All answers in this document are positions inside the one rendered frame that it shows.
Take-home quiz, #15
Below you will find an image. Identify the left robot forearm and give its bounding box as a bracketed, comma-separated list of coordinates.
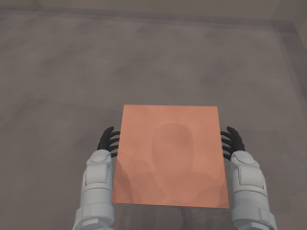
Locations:
[72, 149, 115, 230]

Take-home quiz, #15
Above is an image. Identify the carton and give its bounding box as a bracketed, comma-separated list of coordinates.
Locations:
[111, 104, 229, 209]

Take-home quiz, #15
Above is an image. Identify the right robot hand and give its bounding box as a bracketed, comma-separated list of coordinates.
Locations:
[220, 126, 245, 161]

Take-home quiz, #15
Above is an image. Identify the left robot hand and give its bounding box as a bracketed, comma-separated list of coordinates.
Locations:
[97, 126, 121, 158]

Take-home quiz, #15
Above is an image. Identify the right robot forearm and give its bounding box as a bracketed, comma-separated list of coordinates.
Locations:
[229, 150, 277, 230]

